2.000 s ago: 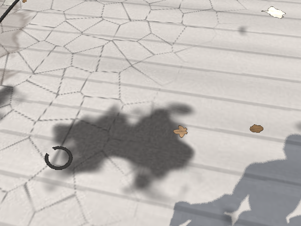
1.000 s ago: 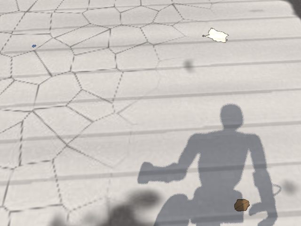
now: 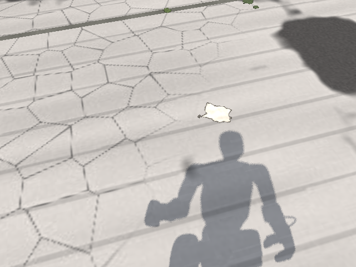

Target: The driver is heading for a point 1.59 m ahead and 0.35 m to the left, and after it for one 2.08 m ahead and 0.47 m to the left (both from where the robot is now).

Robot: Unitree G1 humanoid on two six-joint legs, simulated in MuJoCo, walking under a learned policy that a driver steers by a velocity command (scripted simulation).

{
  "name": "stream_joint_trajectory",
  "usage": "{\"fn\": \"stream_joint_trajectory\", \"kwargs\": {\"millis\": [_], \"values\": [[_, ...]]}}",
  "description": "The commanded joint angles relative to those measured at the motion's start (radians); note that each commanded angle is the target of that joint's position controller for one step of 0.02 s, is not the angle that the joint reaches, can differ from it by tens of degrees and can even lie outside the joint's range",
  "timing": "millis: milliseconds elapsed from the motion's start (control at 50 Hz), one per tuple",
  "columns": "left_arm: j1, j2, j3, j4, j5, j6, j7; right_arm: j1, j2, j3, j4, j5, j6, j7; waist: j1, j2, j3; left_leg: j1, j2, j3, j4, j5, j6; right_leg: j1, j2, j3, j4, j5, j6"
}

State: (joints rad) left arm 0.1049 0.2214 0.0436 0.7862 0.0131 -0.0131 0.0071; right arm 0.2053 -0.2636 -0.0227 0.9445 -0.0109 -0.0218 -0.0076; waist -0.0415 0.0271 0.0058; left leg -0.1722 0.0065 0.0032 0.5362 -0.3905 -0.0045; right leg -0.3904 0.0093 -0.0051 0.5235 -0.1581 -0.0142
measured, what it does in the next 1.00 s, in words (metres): shifts its weight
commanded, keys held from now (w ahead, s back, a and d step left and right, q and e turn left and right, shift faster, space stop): no key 0.74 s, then w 0.26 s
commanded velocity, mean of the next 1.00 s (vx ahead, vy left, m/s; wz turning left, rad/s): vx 0.07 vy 0.00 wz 0.00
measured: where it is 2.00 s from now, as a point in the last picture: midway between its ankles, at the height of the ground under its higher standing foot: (165, 244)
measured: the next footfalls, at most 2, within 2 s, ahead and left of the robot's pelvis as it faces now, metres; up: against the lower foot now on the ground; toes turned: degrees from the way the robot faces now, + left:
left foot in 1.52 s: +0.45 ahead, +0.14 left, +0.00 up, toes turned +12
right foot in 2.00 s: +0.79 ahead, +0.04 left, +0.00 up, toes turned +21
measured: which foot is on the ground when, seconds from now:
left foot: down 0.00-1.00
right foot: down 0.00-1.00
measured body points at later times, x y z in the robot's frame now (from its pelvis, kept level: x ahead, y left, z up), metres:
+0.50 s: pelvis +0.01 +0.00 +0.00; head +0.02 +0.00 +0.45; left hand +0.14 +0.25 -0.13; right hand +0.03 -0.26 -0.15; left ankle -0.07 +0.12 -0.73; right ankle +0.07 -0.11 -0.73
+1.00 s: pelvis +0.05 -0.02 -0.01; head +0.05 -0.04 +0.44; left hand +0.13 +0.25 -0.14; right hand +0.00 -0.28 -0.16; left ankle -0.07 +0.12 -0.73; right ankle +0.07 -0.12 -0.73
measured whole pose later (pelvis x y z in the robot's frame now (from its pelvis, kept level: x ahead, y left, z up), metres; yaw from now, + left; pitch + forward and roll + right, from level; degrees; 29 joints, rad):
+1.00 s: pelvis +0.05 -0.02 -0.01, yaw +0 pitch -1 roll -1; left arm 0.16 0.24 0.07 1.08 -0.03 -0.07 -0.01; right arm 0.43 -0.24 -0.04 1.08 0.02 -0.05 -0.03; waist -0.01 0.05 0.00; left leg -0.04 0.06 -0.01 0.54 -0.47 -0.02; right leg -0.30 0.02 -0.08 0.60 -0.29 -0.06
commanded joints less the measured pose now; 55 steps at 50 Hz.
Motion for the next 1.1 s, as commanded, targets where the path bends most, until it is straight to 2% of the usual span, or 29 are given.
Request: {"fn": "stream_joint_trajectory", "kwargs": {"millis": [20,100,140,280,520,740,760,780,820,840,860,880,920,940,960,980,1000,1020,1040,1060,1080,1100], "values": [[-0.052,0.133,0.031,-0.057,-0.004,-0.003,-0.008,0.079,-0.123,-0.023,-0.003,-0.002,0.034,-0.011,-0.004,-0.091,-0.051,-0.112,0.035,-0.022,-0.098,0.090,0.014,0.175,-0.110,0.138,-0.073,0.160,-0.079],[-0.010,0.122,0.033,-0.009,-0.010,-0.019,0.000,0.069,-0.113,-0.020,0.020,0.002,0.021,-0.016,0.013,-0.053,-0.106,-0.068,0.049,-0.031,-0.096,0.255,0.012,0.268,-0.096,0.109,0.006,0.435,-0.083],[-0.010,0.120,0.034,0.009,-0.010,-0.017,0.004,0.062,-0.106,-0.020,0.031,0.005,0.019,-0.017,0.016,-0.035,-0.117,-0.054,0.048,-0.026,-0.089,0.292,0.006,0.286,-0.095,0.104,0.019,0.471,-0.094],[-0.039,0.114,0.036,0.066,-0.012,0.004,0.008,0.063,-0.091,-0.017,0.067,0.004,0.033,-0.022,0.014,-0.027,-0.056,-0.064,0.042,-0.020,-0.107,0.222,0.011,0.255,-0.075,0.086,-0.004,0.322,-0.083],[-0.048,0.114,0.035,0.163,-0.013,0.022,0.024,0.101,-0.068,-0.006,0.107,0.002,0.016,-0.027,0.026,-0.026,0.012,-0.126,0.043,-0.021,-0.155,0.090,0.017,0.258,-0.053,0.071,-0.045,0.135,-0.051],[-0.036,0.106,0.025,0.233,-0.014,0.025,0.028,0.161,-0.037,0.001,0.125,0.001,0.006,-0.030,0.033,-0.023,0.034,-0.139,0.037,-0.016,-0.172,0.058,0.019,0.248,-0.047,0.070,-0.066,0.075,-0.042],[-0.018,0.098,0.023,0.247,-0.014,0.026,0.029,0.184,-0.032,0.001,0.134,0.003,0.007,-0.031,0.032,-0.017,0.018,-0.133,0.035,-0.016,-0.187,-0.034,0.026,0.250,-0.034,0.057,-0.065,-0.040,-0.041],[-0.014,0.104,0.025,0.252,-0.017,0.027,0.029,0.190,-0.045,-0.004,0.134,0.007,0.009,-0.033,0.031,-0.001,0.039,-0.148,0.039,-0.030,-0.200,-0.143,0.044,0.220,-0.013,0.036,-0.048,-0.184,-0.039],[-0.037,0.114,0.030,0.247,-0.021,0.016,0.026,0.194,-0.086,-0.018,0.113,0.016,0.007,-0.038,0.016,0.046,0.101,-0.152,0.094,-0.120,-0.251,-0.348,0.107,0.092,0.028,-0.006,0.026,-0.383,-0.036],[-0.074,0.104,0.028,0.232,-0.025,0.001,0.020,0.221,-0.111,-0.027,0.111,0.022,0.000,-0.039,-0.004,0.086,0.134,-0.116,0.163,-0.217,-0.310,-0.411,0.148,0.008,0.040,-0.033,0.096,-0.346,-0.030],[-0.100,0.091,0.026,0.219,-0.031,-0.017,0.010,0.215,-0.147,-0.041,0.108,0.029,-0.011,-0.040,-0.006,0.140,0.177,-0.083,0.261,-0.329,-0.370,-0.416,0.193,-0.069,0.029,-0.058,0.191,-0.239,-0.028],[-0.108,0.088,0.026,0.212,-0.033,-0.033,0.001,0.203,-0.153,-0.048,0.105,0.031,-0.021,-0.041,-0.002,0.151,0.207,-0.057,0.321,-0.381,-0.381,-0.361,0.221,-0.128,-0.015,-0.032,0.245,-0.210,-0.037],[-0.086,0.082,0.027,0.213,-0.043,-0.058,-0.013,0.194,-0.118,-0.045,0.098,0.032,-0.037,-0.034,0.018,0.132,0.216,0.019,0.318,-0.337,-0.339,-0.187,0.209,-0.170,-0.049,-0.026,0.214,-0.259,-0.056],[-0.051,0.074,0.027,0.223,-0.050,-0.067,-0.019,0.179,-0.110,-0.045,0.092,0.037,-0.038,-0.028,0.043,0.118,0.205,0.004,0.285,-0.278,-0.304,-0.127,0.184,-0.085,-0.040,-0.047,0.114,-0.245,-0.062],[0.023,0.076,0.034,0.253,-0.052,-0.071,-0.021,0.157,-0.109,-0.044,0.083,0.040,-0.037,-0.023,0.079,0.105,0.175,-0.060,0.233,-0.207,-0.251,-0.054,0.154,0.082,-0.004,-0.084,0.018,-0.186,-0.061],[0.129,0.105,0.052,0.294,-0.048,-0.071,-0.020,0.147,-0.114,-0.045,0.073,0.035,-0.040,-0.019,0.119,0.088,0.115,-0.125,0.180,-0.151,-0.151,0.133,0.132,0.264,0.036,-0.090,-0.002,-0.122,-0.059],[0.265,0.173,0.076,0.324,-0.043,-0.073,-0.017,0.116,-0.090,-0.037,0.050,0.036,-0.047,-0.017,0.174,-0.048,0.051,-0.238,0.088,-0.039,0.123,0.305,0.079,0.427,-0.080,0.125,-0.102,-0.169,-0.115],[0.405,0.265,0.093,0.343,-0.044,-0.075,-0.021,0.125,-0.024,-0.020,0.010,0.030,-0.064,-0.020,0.198,-0.319,-0.055,-0.454,-0.046,0.050,0.496,0.052,0.007,0.608,-0.313,0.578,-0.283,-0.276,-0.264],[0.367,0.188,0.058,0.341,-0.027,-0.089,-0.028,0.082,-0.047,-0.029,-0.011,0.046,-0.079,-0.018,0.166,-0.244,-0.050,-0.551,-0.034,-0.089,0.703,-0.146,0.024,0.579,-0.390,0.738,-0.349,-0.311,-0.297],[0.282,0.145,0.039,0.315,-0.025,-0.100,-0.028,0.065,-0.061,-0.035,-0.020,0.068,-0.090,-0.009,0.126,-0.174,0.026,-0.611,0.022,-0.117,0.776,-0.091,0.058,0.514,-0.382,0.630,-0.337,-0.305,-0.271],[0.224,0.114,0.026,0.293,-0.021,-0.105,-0.031,0.059,-0.062,-0.037,-0.016,0.067,-0.096,-0.003,0.099,-0.115,0.046,-0.606,0.069,-0.107,0.756,0.004,0.082,0.462,-0.334,0.505,-0.345,-0.281,-0.233],[0.190,0.104,0.017,0.282,-0.020,-0.106,-0.034,0.050,-0.064,-0.046,-0.016,0.058,-0.097,-0.003,0.079,-0.085,0.076,-0.600,0.103,-0.092,0.693,0.082,0.089,0.414,-0.301,0.408,-0.361,-0.209,-0.207]]}}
